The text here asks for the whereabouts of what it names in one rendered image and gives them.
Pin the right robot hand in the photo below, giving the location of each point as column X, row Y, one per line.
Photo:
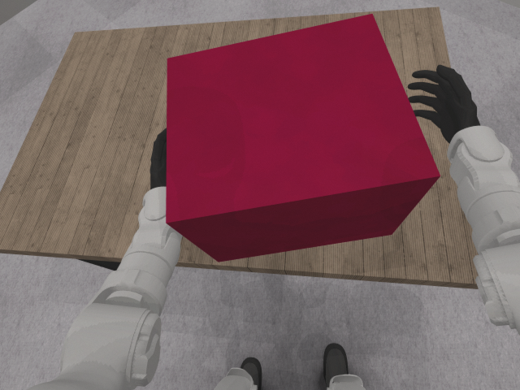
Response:
column 453, row 105

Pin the right robot upper arm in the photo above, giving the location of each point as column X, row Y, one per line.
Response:
column 499, row 284

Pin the robot right forearm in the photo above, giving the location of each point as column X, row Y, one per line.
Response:
column 487, row 189

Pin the carton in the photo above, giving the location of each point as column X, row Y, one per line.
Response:
column 292, row 141

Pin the left robot upper arm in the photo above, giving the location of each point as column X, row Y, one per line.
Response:
column 111, row 347

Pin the table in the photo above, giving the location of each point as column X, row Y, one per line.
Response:
column 76, row 187

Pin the robot left foot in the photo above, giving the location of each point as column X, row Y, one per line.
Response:
column 253, row 367

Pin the left robot hand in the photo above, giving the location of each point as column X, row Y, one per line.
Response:
column 158, row 168

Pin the robot left forearm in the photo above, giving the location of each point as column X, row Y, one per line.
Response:
column 146, row 268

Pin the left robot shin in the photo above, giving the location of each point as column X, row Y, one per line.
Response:
column 239, row 372

